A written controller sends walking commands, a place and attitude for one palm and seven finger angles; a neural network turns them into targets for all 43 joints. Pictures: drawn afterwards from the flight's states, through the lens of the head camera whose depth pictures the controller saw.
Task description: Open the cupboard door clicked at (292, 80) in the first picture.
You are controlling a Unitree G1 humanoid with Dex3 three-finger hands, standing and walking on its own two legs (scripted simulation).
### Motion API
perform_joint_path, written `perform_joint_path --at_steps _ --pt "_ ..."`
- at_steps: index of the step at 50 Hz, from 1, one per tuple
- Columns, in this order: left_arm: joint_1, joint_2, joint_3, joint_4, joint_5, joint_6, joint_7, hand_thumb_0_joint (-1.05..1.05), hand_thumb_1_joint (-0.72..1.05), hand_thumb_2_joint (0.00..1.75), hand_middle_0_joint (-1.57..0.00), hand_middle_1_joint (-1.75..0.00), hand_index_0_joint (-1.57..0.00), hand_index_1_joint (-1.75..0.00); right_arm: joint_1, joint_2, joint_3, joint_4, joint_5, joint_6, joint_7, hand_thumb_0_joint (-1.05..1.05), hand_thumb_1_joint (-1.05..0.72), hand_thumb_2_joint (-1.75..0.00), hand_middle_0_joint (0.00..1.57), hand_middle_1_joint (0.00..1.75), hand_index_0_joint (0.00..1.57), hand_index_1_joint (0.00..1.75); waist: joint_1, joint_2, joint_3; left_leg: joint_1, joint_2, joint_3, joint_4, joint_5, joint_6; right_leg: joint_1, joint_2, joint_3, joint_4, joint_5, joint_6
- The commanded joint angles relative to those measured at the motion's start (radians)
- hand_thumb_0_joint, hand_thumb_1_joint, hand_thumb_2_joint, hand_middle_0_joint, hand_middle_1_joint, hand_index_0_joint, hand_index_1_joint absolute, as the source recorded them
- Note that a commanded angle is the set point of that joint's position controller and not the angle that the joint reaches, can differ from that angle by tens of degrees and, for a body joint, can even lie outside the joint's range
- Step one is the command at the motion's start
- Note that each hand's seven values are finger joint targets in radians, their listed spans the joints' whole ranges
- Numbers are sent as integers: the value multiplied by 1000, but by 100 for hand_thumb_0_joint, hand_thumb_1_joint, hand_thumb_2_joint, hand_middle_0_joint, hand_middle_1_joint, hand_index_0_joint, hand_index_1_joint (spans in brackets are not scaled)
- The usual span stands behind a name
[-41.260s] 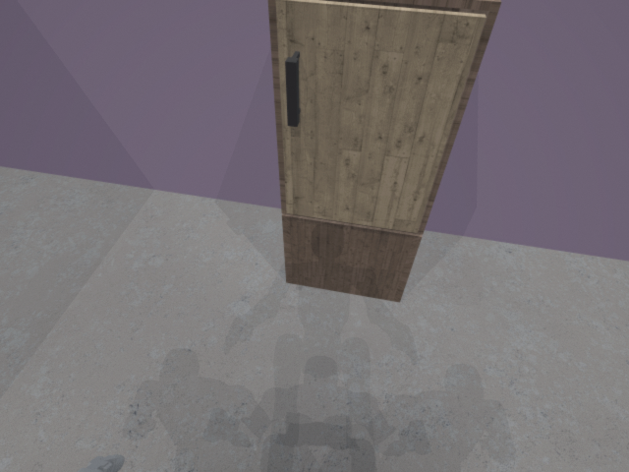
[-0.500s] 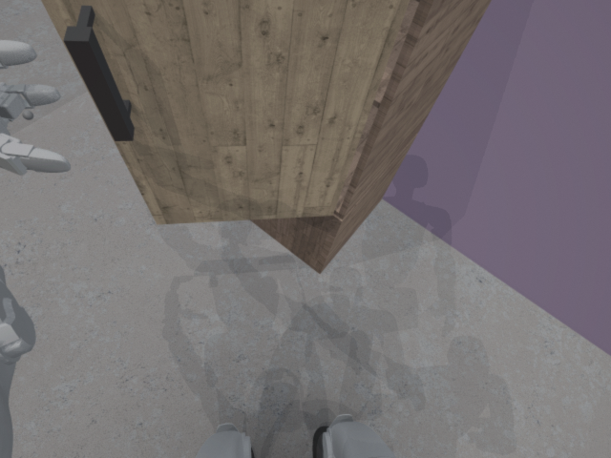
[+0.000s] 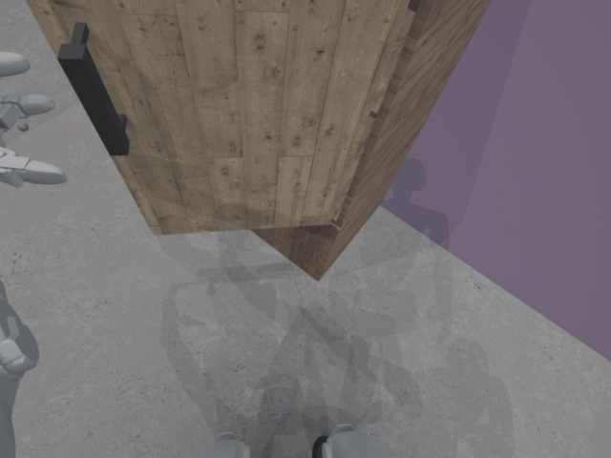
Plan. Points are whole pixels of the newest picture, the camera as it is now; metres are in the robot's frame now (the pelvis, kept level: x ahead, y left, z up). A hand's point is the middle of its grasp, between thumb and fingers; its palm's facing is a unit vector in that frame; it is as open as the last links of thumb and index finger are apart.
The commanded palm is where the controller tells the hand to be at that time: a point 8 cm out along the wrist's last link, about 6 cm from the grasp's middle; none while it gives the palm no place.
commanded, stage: move the hooked fingers beside the handle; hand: left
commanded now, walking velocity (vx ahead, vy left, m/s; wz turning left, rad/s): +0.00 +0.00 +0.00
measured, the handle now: (101, 94) +0.54 +0.23 +0.10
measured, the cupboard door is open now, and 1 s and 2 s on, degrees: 45 45 44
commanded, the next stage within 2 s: slide the fingers in behind the handle in 0.42 s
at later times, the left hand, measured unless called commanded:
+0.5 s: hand (20, 127) +0.48 +0.30 +0.11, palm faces +0.07 -1.00 +0.01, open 14.0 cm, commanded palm +0.47 +0.33 +0.10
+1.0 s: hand (56, 123) +0.49 +0.27 +0.10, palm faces +0.06 -1.00 +0.01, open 14.0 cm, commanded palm +0.47 +0.29 +0.10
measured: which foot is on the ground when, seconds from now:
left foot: down 0.00-1.00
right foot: down 0.00-1.00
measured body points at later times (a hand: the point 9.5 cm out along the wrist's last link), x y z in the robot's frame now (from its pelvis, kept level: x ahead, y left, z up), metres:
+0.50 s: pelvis -0.02 +0.00 -0.01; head +0.12 +0.04 +0.42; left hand +0.47 +0.35 +0.11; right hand -0.02 -0.28 -0.10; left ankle -0.03 +0.09 -0.70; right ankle -0.01 -0.14 -0.70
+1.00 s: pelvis -0.01 +0.01 +0.00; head +0.11 +0.04 +0.43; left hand +0.49 +0.32 +0.11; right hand -0.01 -0.26 -0.10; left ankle -0.03 +0.09 -0.70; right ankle -0.01 -0.14 -0.70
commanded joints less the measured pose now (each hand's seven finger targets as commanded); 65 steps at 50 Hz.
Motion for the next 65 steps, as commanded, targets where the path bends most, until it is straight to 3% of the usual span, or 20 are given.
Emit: perform_joint_path --at_steps 1,3,6,15,18,20,23,28,30,37,40,43,45,48,51,54,58,61,64,65 --pt "-426 269 -24 -157 -16 -52 0 0 -50 30 -30 -120 -30 -120 151 -205 -78 -40 3 -14 -26 0 -90 -90 20 30 20 30 -10 168 -383 376 -11 -64 -70 561 -11 107 38 -3 -30 352 -29" --pt "-469 268 -34 -185 -12 -67 7 0 -50 30 -30 -120 -30 -120 143 -202 -75 -38 3 -17 -31 0 -90 -90 20 30 20 30 -12 211 -415 417 -10 -70 -67 594 -19 96 35 -1 -23 354 -31" --pt "-468 281 -20 -146 -11 -77 18 0 -50 30 -30 -120 -30 -120 136 -205 -72 -36 1 -22 -33 0 -90 -90 20 30 20 30 -12 156 -395 375 -11 -71 -66 538 -16 106 33 -1 -23 336 -31" --pt "-553 349 -21 -82 14 -79 12 0 -50 30 -30 -120 -30 -120 128 -214 -55 -44 4 -33 -47 0 -90 -90 20 30 20 30 -34 143 -400 288 -18 -69 -50 436 -8 111 28 14 -8 300 -27" --pt "-544 442 47 -114 13 -91 0 0 -50 30 -30 -120 -30 -120 139 -220 -57 -50 1 -35 -50 0 -90 -90 20 30 20 30 -8 189 -492 302 -20 -66 -39 487 -10 158 29 19 9 348 -30" --pt "-539 386 2 -95 13 -83 -14 0 -50 30 -30 -120 -30 -120 140 -213 -55 -44 3 -32 -46 0 -90 -90 20 30 20 30 -22 190 -453 306 -17 -65 -36 487 -10 126 30 13 2 339 -28" --pt "-543 415 21 -115 6 -79 -29 0 -50 30 -30 -120 -30 -120 151 -220 -57 -43 1 -26 -48 0 -90 -90 20 30 20 30 -16 202 -477 323 -14 -72 -38 505 -12 118 34 7 4 338 -29" --pt "-551 334 -27 -141 -7 -72 -29 0 -50 30 -30 -120 -30 -120 166 -217 -62 -30 -3 -22 -43 0 -90 -90 20 30 20 30 -25 256 -467 399 -6 -87 -44 531 -23 36 40 -7 -7 286 -34" --pt "-536 301 -43 -99 -11 -59 -21 0 -50 30 -30 -120 -30 -120 171 -217 -62 -22 -4 -23 -41 0 -90 -90 20 30 20 30 -40 200 -418 363 -3 -90 -48 488 -19 21 41 -12 -14 260 -33" --pt "-512 298 -13 -179 2 -75 39 0 -50 30 -30 -120 -30 -120 192 -211 -69 -26 -15 -23 -28 0 -90 -90 20 30 20 30 -7 255 -496 451 3 -106 -44 644 -40 30 45 -22 3 300 -41" --pt "-485 265 -25 -155 3 -66 59 0 -50 30 -30 -120 -30 -120 181 -205 -70 -30 -13 -18 -18 0 -90 -90 20 30 20 30 -10 195 -450 405 3 -93 -50 603 -32 53 44 -21 -4 309 -33" --pt "-497 299 -2 -180 15 -70 82 0 -50 30 -30 -120 -30 -120 174 -207 -70 -41 -12 -16 -17 0 -90 -90 20 30 20 30 -1 203 -456 388 -2 -85 -53 583 -28 76 42 -14 -1 320 -33" --pt "-482 267 -25 -155 21 -71 91 0 -50 30 -30 -120 -30 -120 168 -202 -69 -44 -9 -16 -16 0 -90 -90 20 30 20 30 -6 179 -414 368 -3 -87 -61 556 -28 75 42 -17 -2 308 -34" --pt "-503 217 -47 -229 7 -90 93 0 -50 30 -30 -120 -30 -120 169 -198 -77 -40 -11 -21 -14 0 -90 -90 20 30 20 30 -6 232 -486 462 6 -94 -49 656 -39 58 43 -15 -1 331 -33" --pt "-500 117 -105 -203 -11 -86 94 0 -50 30 -30 -120 -30 -120 158 -190 -78 -29 -9 -25 -9 0 -90 -90 20 30 20 30 -26 177 -442 440 4 -92 -52 610 -33 52 44 -18 -9 319 -30" --pt "-513 166 -67 -168 -5 -80 109 0 -50 30 -30 -120 -30 -120 158 -196 -76 -22 -9 -28 -15 0 -90 -90 20 30 20 30 -21 154 -419 394 -4 -90 -59 558 -26 68 38 -14 -6 314 -32" --pt "-534 136 -95 -206 11 -96 133 0 -50 30 -30 -120 -30 -120 144 -185 -72 -26 -10 -33 -11 0 -90 -90 20 30 20 30 -17 206 -442 411 -8 -84 -53 570 -29 69 35 -10 0 325 -33" --pt "-525 156 -80 -149 9 -94 141 0 -50 30 -30 -120 -30 -120 138 -190 -69 -29 -8 -38 -14 0 -90 -90 20 30 20 30 -23 119 -399 318 -18 -73 -62 459 -15 117 33 -2 -7 313 -30" --pt "-551 202 -58 -175 22 -105 146 0 -50 30 -30 -120 -30 -120 137 -191 -69 -33 -8 -41 -19 0 -90 -90 20 30 20 30 -17 153 -443 317 -23 -66 -54 464 -12 142 29 10 1 337 -30" --pt "-552 168 -83 -183 22 -108 143 0 -50 30 -30 -120 -30 -120 136 -185 -68 -34 -8 -43 -16 0 -90 -90 20 30 20 30 -20 167 -456 334 -23 -65 -54 472 -13 141 29 9 1 342 -30"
